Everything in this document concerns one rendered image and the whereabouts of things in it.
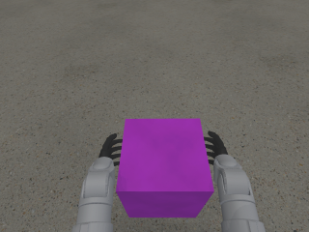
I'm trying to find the robot right forearm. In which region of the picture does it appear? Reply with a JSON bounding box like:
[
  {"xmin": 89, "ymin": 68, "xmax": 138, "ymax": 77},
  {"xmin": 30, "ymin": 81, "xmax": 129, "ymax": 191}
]
[{"xmin": 213, "ymin": 154, "xmax": 266, "ymax": 232}]

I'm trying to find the robot left hand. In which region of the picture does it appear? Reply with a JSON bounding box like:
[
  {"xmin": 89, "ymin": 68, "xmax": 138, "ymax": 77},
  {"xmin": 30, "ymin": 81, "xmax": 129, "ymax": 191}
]
[{"xmin": 98, "ymin": 133, "xmax": 123, "ymax": 166}]

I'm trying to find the robot right hand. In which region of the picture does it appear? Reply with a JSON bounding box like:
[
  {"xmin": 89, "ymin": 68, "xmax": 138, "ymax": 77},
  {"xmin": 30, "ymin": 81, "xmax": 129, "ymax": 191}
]
[{"xmin": 204, "ymin": 130, "xmax": 228, "ymax": 165}]

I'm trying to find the carton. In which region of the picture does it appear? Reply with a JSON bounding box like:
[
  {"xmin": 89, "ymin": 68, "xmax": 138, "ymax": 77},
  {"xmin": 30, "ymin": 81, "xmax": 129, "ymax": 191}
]
[{"xmin": 116, "ymin": 118, "xmax": 214, "ymax": 218}]

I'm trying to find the robot left forearm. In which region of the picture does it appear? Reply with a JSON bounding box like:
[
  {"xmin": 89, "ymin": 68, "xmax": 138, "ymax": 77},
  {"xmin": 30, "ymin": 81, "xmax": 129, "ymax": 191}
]
[{"xmin": 71, "ymin": 157, "xmax": 116, "ymax": 232}]

